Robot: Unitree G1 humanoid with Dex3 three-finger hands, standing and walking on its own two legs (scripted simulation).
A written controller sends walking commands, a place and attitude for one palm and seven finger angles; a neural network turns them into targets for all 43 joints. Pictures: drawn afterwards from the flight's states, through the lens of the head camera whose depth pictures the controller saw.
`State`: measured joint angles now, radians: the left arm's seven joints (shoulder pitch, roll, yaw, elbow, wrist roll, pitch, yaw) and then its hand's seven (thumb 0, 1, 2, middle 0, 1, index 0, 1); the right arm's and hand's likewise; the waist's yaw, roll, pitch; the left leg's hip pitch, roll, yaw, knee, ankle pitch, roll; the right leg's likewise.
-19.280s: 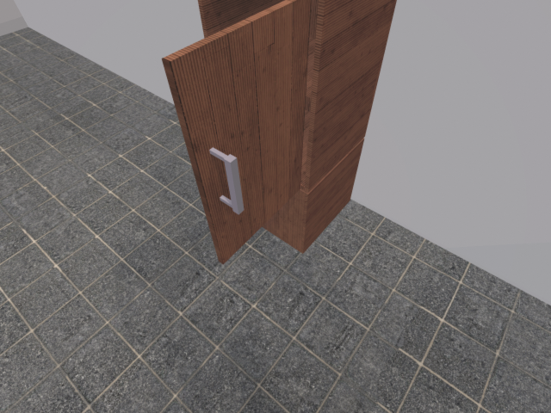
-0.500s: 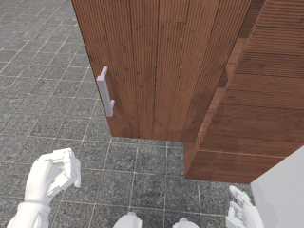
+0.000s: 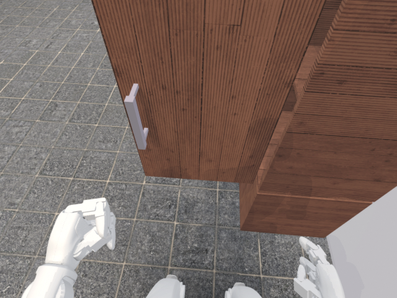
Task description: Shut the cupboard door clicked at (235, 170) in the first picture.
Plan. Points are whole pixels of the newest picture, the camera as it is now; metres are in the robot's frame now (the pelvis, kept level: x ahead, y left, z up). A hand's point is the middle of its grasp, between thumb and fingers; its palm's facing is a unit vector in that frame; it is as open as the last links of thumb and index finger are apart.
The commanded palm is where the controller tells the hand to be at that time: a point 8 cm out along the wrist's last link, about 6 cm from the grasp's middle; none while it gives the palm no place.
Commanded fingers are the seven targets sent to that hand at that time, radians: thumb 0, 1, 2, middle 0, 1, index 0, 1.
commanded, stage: bring the fist close to the handle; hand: left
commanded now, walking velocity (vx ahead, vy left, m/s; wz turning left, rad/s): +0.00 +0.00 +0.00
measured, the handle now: (138, 119) +0.49 +0.18 +0.06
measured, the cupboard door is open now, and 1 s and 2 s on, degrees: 91 91 84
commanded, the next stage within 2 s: push the door shut along its arc in 1.28 s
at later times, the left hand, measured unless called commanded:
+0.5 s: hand (134, 182) +0.33 +0.15 +0.05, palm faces -0.03 -1.00 -0.04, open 3.1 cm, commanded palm +0.31 +0.20 +0.06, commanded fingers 0.00 0.90 0.90 -1.30 -1.50 -1.30 -1.50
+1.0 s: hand (150, 150) +0.40 +0.13 +0.06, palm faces -0.01 -1.00 -0.01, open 3.1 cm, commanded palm +0.37 +0.18 +0.06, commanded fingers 0.00 0.90 0.90 -1.30 -1.50 -1.30 -1.50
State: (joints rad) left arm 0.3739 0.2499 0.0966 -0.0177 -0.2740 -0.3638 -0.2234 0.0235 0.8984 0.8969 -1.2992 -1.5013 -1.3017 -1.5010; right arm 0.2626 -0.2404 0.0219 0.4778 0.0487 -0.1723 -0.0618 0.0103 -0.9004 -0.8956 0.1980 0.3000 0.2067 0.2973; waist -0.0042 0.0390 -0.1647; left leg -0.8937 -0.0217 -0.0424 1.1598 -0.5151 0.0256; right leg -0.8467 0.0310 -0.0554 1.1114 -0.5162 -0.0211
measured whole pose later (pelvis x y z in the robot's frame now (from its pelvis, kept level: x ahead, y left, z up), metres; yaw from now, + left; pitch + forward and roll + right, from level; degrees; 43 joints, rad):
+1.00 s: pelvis +0.00 +0.00 +0.01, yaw -1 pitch +17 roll -1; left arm -0.36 0.22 0.15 0.61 -0.17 -0.37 -0.07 0.02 0.90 0.90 -1.30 -1.50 -1.30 -1.50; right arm 0.27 -0.24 0.00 0.60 0.04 -0.05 -0.02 0.01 -0.90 -0.90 0.20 0.30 0.21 0.30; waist -0.07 0.02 -0.15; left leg -0.92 -0.02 -0.01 1.11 -0.49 0.02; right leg -0.89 0.03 -0.02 1.09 -0.50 -0.02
